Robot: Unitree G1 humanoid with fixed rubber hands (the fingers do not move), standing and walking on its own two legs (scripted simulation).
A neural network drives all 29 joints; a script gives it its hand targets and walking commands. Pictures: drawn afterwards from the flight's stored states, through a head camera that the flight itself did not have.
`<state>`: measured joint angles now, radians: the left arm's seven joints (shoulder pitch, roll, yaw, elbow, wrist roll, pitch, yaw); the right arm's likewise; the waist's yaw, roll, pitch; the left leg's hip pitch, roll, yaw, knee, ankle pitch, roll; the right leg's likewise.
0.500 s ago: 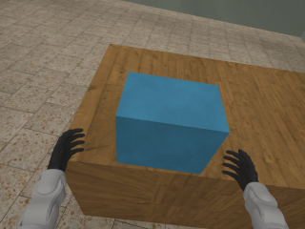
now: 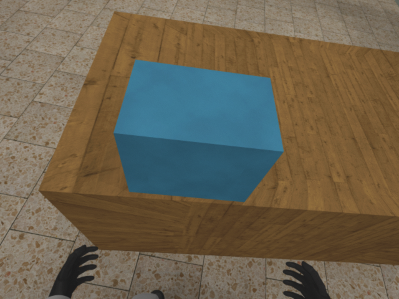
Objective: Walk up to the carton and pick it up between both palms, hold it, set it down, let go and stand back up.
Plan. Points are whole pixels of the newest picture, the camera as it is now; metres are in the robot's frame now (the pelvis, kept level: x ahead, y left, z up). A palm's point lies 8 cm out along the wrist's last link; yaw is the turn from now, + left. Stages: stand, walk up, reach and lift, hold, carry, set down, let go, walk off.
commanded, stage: set down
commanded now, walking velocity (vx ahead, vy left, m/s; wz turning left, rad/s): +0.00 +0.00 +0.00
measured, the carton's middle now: (195, 138) +0.44 +0.05 +0.01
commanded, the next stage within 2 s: let go in 0.70 s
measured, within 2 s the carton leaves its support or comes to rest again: neither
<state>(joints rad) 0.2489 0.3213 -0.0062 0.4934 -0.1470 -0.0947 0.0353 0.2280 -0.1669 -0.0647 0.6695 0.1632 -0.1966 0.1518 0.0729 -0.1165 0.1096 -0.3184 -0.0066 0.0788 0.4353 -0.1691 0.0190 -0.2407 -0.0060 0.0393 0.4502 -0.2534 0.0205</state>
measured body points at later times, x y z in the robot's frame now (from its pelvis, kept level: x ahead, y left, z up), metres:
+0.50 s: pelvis +0.01 -0.03 -0.03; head +0.30 +0.04 +0.31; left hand +0.21 +0.29 -0.16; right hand +0.23 -0.21 -0.12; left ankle +0.04 +0.09 -0.74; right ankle -0.01 -0.14 -0.74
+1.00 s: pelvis -0.04 +0.01 -0.04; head +0.19 +0.06 +0.34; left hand +0.24 +0.26 -0.10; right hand +0.27 -0.21 -0.09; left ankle +0.04 +0.09 -0.74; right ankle -0.01 -0.13 -0.74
